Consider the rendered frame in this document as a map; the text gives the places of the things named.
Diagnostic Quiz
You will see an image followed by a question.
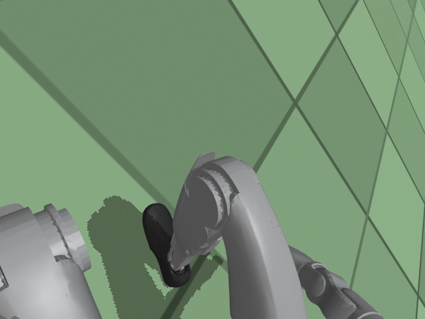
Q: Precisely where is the right robot hand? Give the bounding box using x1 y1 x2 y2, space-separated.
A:
288 245 314 274

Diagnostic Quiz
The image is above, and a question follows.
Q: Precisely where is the right robot arm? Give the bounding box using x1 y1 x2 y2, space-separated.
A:
298 261 384 319

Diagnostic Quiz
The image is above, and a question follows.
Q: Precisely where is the right robot foot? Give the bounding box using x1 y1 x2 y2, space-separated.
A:
142 203 191 288

